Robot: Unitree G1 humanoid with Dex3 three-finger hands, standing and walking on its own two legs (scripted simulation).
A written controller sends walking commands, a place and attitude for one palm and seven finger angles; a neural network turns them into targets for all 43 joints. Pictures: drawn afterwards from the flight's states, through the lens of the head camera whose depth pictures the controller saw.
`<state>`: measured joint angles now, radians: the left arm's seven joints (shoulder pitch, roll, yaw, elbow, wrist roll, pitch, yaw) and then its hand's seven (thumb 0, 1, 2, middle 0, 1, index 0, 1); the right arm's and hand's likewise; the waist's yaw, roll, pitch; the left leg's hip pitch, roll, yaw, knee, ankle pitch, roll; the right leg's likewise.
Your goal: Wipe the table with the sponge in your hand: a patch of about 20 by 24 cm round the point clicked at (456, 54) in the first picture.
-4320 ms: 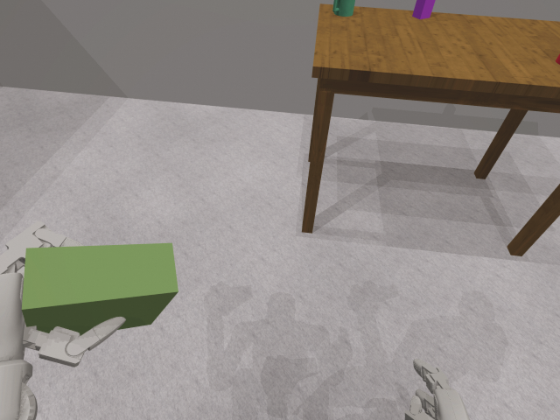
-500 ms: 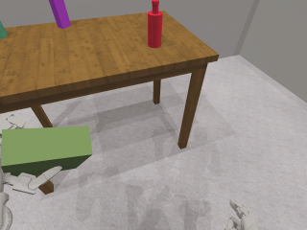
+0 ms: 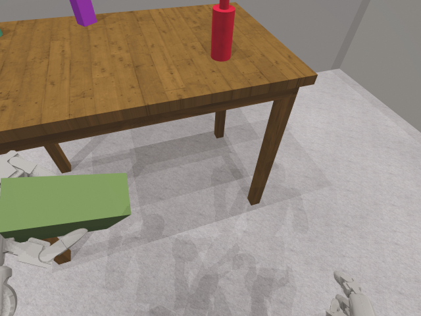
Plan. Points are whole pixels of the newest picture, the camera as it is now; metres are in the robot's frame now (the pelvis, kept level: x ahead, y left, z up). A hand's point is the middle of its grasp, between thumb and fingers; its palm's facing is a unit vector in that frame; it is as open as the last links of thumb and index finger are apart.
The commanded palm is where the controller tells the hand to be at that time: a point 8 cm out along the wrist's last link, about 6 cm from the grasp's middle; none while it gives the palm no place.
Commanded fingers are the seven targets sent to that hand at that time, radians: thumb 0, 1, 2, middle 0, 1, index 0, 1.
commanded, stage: take the last steps up to it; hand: left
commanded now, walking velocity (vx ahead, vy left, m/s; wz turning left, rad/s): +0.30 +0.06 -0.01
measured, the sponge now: (84, 207) +0.23 +0.20 +0.16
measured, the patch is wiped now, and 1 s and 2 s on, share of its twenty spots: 0.00 0.00 0.00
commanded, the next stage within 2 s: come to a stop and stand still in 1.18 s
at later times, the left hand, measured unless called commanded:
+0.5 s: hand (95, 154) +0.31 +0.21 +0.17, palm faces +0.40 -0.80 -0.46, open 9.9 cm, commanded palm +0.25 +0.26 +0.19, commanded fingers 0.00 0.10 1.30 -1.20 -1.60 -1.20 -1.60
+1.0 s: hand (112, 102) +0.43 +0.22 +0.18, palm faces +0.37 -0.79 -0.49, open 9.9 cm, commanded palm +0.38 +0.27 +0.19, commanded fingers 0.00 0.10 1.30 -1.20 -1.60 -1.20 -1.60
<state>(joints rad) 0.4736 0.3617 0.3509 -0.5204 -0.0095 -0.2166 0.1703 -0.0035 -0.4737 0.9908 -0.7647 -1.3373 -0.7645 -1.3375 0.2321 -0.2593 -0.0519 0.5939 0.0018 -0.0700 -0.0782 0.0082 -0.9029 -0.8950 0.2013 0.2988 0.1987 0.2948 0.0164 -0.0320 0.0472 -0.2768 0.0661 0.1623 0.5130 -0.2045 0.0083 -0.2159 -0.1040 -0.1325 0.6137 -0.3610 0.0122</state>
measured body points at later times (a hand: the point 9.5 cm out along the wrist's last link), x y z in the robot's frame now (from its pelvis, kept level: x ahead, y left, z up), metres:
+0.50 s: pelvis +0.10 -0.02 +0.01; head +0.13 -0.04 +0.45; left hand +0.29 +0.26 +0.19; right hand +0.25 -0.26 -0.11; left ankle +0.08 +0.11 -0.65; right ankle +0.11 -0.11 -0.73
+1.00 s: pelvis +0.21 -0.01 +0.00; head +0.25 -0.02 +0.45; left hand +0.40 +0.26 +0.21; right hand +0.37 -0.20 -0.10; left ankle +0.20 +0.13 -0.73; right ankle +0.24 -0.11 -0.72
